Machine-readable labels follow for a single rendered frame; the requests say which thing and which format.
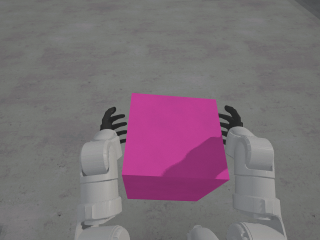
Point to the robot left hand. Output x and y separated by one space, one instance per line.
107 121

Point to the left robot upper arm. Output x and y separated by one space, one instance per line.
113 232

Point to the robot left forearm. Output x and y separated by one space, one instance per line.
98 174

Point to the robot right hand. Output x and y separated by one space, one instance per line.
234 120

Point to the robot right thigh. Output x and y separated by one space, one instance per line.
201 233

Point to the right robot upper arm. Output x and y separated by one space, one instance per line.
245 230

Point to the robot right forearm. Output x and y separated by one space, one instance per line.
254 172

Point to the carton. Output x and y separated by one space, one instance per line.
174 148

